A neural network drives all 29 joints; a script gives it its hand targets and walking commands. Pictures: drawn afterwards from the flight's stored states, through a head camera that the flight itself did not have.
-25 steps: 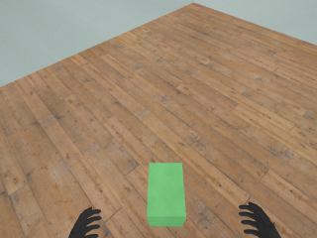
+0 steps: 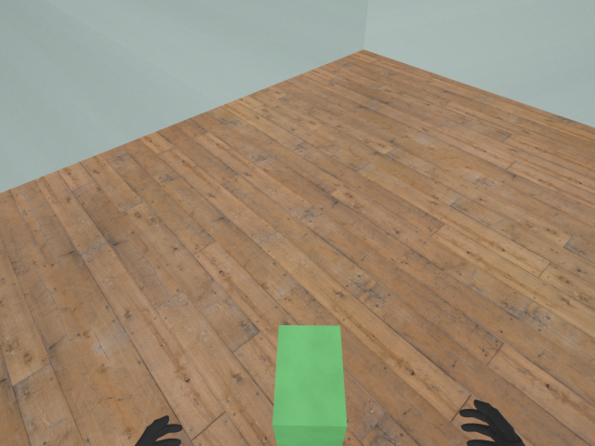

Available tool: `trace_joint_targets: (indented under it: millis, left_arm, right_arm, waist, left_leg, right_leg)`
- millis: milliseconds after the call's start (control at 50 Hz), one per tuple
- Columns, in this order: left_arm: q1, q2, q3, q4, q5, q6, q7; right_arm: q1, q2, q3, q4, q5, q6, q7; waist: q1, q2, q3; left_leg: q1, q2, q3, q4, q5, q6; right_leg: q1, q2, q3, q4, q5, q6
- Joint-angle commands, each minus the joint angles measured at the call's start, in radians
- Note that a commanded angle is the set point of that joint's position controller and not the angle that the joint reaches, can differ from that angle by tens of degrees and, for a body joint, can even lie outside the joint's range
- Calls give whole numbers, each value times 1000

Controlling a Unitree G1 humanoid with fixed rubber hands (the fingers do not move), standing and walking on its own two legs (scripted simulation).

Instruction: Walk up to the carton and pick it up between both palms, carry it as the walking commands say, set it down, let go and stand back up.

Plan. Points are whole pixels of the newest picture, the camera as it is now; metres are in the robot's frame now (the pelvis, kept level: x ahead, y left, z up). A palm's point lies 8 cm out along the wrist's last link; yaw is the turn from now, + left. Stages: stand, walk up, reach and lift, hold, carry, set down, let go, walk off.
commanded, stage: stand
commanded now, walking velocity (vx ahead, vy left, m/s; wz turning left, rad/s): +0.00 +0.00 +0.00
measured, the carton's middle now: (309, 387) +0.46 +0.00 -0.65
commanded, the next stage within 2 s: none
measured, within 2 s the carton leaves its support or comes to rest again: neither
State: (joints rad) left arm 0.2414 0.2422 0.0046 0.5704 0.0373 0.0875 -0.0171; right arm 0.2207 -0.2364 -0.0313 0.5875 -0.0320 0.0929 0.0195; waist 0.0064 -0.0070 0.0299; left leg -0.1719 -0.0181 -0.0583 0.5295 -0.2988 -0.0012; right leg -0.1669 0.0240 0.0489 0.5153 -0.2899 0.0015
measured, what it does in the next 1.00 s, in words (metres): stands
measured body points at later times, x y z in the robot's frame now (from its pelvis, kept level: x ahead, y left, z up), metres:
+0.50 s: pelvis +0.01 +0.00 +0.00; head -0.02 +0.00 +0.45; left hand +0.12 +0.29 -0.10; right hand +0.12 -0.29 -0.10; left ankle -0.01 +0.12 -0.74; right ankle +0.00 -0.12 -0.74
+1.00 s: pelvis -0.01 -0.01 +0.01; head -0.04 +0.00 +0.46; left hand +0.06 +0.30 -0.11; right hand +0.06 -0.31 -0.11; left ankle -0.01 +0.12 -0.74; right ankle +0.00 -0.12 -0.74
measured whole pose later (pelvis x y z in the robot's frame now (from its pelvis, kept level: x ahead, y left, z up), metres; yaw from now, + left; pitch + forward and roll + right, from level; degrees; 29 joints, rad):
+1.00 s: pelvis -0.01 -0.01 +0.01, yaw +1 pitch -3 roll +0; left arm 0.21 0.36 0.01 0.99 0.02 -0.01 0.00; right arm 0.21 -0.36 0.00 1.03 -0.03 -0.02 -0.01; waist 0.00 -0.01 -0.02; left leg -0.14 -0.02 -0.08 0.41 -0.22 -0.01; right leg -0.14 0.02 0.03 0.41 -0.22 0.00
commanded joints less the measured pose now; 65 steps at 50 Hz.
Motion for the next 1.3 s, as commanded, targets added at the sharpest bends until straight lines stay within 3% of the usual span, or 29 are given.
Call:
trace_joint_targets:
  millis: [0,40,60,120,140,160,180,200,280,340,420,440,520,540,600,640,780,800,820,880,920,960,980,1080,1100,1160,1200,1240,1280]
  left_arm:
    - [-18,191,76,-43,12,-66,27]
    - [-34,184,68,-23,5,-82,15]
    - [-49,204,80,-27,13,-88,19]
    - [-32,226,82,15,6,-95,28]
    - [-14,222,81,36,3,-101,30]
    - [-10,234,78,43,3,-98,34]
    - [2,223,75,62,0,-99,34]
    - [0,243,79,70,3,-99,35]
    - [-13,246,76,102,1,-100,38]
    - [-24,255,74,131,0,-102,35]
    - [-14,255,64,162,1,-112,35]
    - [-49,276,68,167,4,-111,34]
    - [-41,275,60,208,0,-114,35]
    - [-44,275,56,214,-6,-113,36]
    - [-66,281,54,229,-4,-122,35]
    - [-69,285,55,244,-6,-125,34]
    - [-88,311,57,296,-7,-121,27]
    - [-106,315,50,307,-8,-121,27]
    - [-74,295,54,314,-13,-121,27]
    - [-102,303,45,331,-14,-118,25]
    - [-86,305,46,342,-20,-115,21]
    - [-88,311,42,361,-14,-117,23]
    - [-87,302,47,354,-14,-121,21]
    - [-104,316,37,391,-19,-115,25]
    - [-102,312,35,393,-23,-116,27]
    - [-100,327,37,412,-19,-118,26]
    - [-113,325,32,411,-16,-119,27]
    - [-94,320,34,415,-22,-117,24]
    - [-122,312,32,418,-15,-118,24]
  right_arm:
    - [-40,-163,-62,-38,-4,-84,-18]
    - [-72,-191,-66,-26,-7,-100,-21]
    - [-46,-191,-59,6,-9,-103,-23]
    - [-60,-219,-64,34,-6,-116,-26]
    - [-64,-234,-67,58,-2,-116,-30]
    - [-36,-230,-64,65,-1,-119,-29]
    - [-55,-225,-58,84,-4,-124,-32]
    - [-45,-237,-64,92,-3,-121,-33]
    - [-50,-258,-54,141,-9,-123,-37]
    - [-64,-263,-45,171,-5,-126,-42]
    - [-66,-272,-45,193,-5,-125,-46]
    - [-79,-261,-37,197,-2,-126,-42]
    - [-49,-276,-34,237,0,-124,-40]
    - [-65,-269,-28,239,1,-125,-39]
    - [-78,-274,-26,254,-1,-124,-37]
    - [-66,-261,-19,268,6,-126,-36]
    - [-62,-303,-21,322,3,-132,-32]
    - [-79,-279,-10,329,6,-128,-32]
    - [-62,-300,-14,333,2,-132,-36]
    - [-90,-303,-10,348,6,-132,-34]
    - [-75,-315,-14,363,5,-135,-36]
    - [-75,-311,-8,369,12,-132,-36]
    - [-74,-315,-10,374,5,-134,-36]
    - [-72,-320,-2,386,14,-134,-36]
    - [-75,-346,-12,399,13,-131,-37]
    - [-88,-338,-3,410,16,-128,-41]
    - [-87,-309,8,396,21,-130,-41]
    - [-82,-314,9,417,21,-128,-39]
    - [-88,-329,2,413,16,-126,-41]
  waist:
    - [-2,-11,-51]
    - [-9,41,-32]
    - [-9,2,-57]
    - [-9,-11,-104]
    - [-2,36,-141]
    - [-7,19,-122]
    - [2,1,-143]
    - [-10,-13,-160]
    - [-11,37,-143]
    - [-4,5,-116]
    - [-14,52,-74]
    - [-5,-8,-78]
    - [-16,19,-39]
    - [-16,-16,-30]
    - [-10,18,-46]
    - [-11,-21,-43]
    - [-4,14,-14]
    - [-15,-15,-1]
    - [-3,49,-33]
    - [3,-22,-20]
    - [0,32,-23]
    - [4,-10,0]
    - [7,9,-23]
    - [-9,-8,-30]
    - [-8,29,-38]
    - [8,1,-17]
    - [-9,4,-13]
    - [3,-3,-38]
    - [-7,4,-28]
  left_leg:
    - [-39,43,-46,-89,46,3]
    - [-22,58,-60,-84,130,13]
    - [-41,62,-58,-81,167,9]
    - [-6,72,-54,-62,278,4]
    - [10,77,-63,-59,323,8]
    - [7,80,-66,-59,354,11]
    - [8,81,-68,-56,366,12]
    - [22,86,-63,-53,398,15]
    - [31,88,-60,-71,419,10]
    - [17,96,-83,-103,355,14]
    - [-2,88,-84,-126,280,19]
    - [-11,87,-84,-134,290,14]
    - [-6,83,-82,-135,233,21]
    - [7,77,-74,-126,219,17]
    - [-10,78,-84,-134,201,24]
    - [-1,81,-86,-152,192,20]
    - [-8,76,-88,-171,137,21]
    - [-12,92,-99,-187,142,24]
    - [-11,96,-100,-177,148,30]
    - [-23,90,-102,-192,130,23]
    - [-10,95,-100,-188,151,31]
    - [-30,93,-111,-207,136,29]
    - [-18,92,-113,-210,113,27]
    - [6,96,-104,-195,180,27]
    - [10,105,-115,-204,185,29]
    - [8,99,-115,-207,211,32]
    - [2,103,-108,-204,219,28]
    - [23,105,-110,-202,191,31]
    - [16,97,-108,-204,155,30]
  right_leg:
    - [-92,-63,63,-126,-83,-17]
    - [-131,-69,68,-104,45,-19]
    - [-82,-66,58,-85,85,-17]
    - [-53,-75,64,-64,230,-14]
    - [-21,-75,60,-56,241,-19]
    - [-15,-83,48,-49,301,-20]
    - [7,-84,54,-46,326,-22]
    - [15,-90,48,-41,361,-21]
    - [22,-90,50,-46,383,-20]
    - [14,-80,44,-72,290,-17]
    - [-7,-88,61,-105,211,-27]
    - [16,-94,55,-96,229,-27]
    - [-13,-107,84,-136,200,-33]
    - [-42,-102,80,-147,185,-29]
    - [-10,-108,100,-168,155,-31]
    - [-14,-106,87,-171,136,-28]
    - [-31,-108,112,-207,27,-31]
    - [-35,-104,82,-195,30,-33]
    - [3,-109,92,-195,47,-33]
    - [5,-108,92,-198,28,-39]
    - [0,-118,106,-200,53,-40]
    - [6,-116,98,-203,44,-42]
    - [10,-105,88,-186,49,-36]
    - [18,-120,97,-203,89,-43]
    - [36,-126,95,-203,134,-40]
    - [34,-125,92,-207,129,-40]
    - [33,-127,93,-205,149,-38]
    - [49,-131,96,-221,137,-38]
    - [33,-127,99,-235,109,-33]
